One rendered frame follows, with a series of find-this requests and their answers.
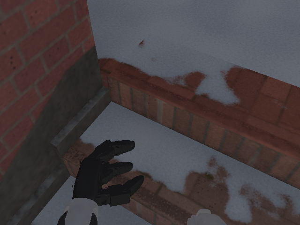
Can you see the left robot forearm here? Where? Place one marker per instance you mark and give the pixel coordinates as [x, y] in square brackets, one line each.
[79, 211]

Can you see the robot right thigh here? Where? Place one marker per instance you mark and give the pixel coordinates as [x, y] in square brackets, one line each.
[205, 219]

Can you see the robot left hand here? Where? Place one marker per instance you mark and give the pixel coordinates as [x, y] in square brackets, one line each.
[92, 175]

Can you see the right robot shin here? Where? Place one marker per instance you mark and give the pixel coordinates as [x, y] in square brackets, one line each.
[203, 211]

